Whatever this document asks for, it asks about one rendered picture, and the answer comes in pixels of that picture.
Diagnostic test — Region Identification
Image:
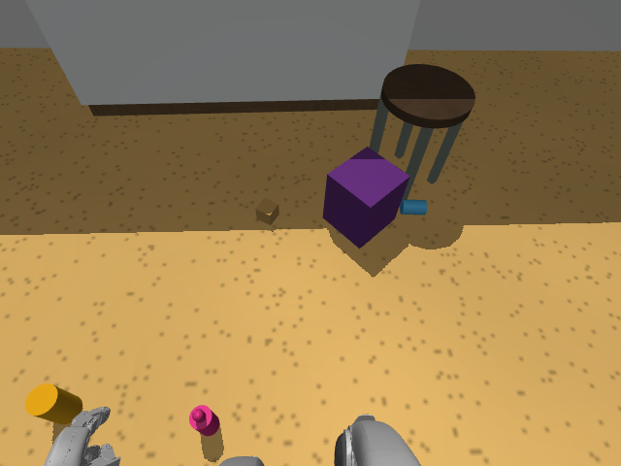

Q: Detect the left robot hand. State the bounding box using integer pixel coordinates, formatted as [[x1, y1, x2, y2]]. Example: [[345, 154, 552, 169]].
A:
[[44, 407, 121, 466]]

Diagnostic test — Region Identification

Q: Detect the stool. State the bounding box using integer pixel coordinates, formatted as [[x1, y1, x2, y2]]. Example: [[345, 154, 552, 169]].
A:
[[369, 64, 475, 200]]

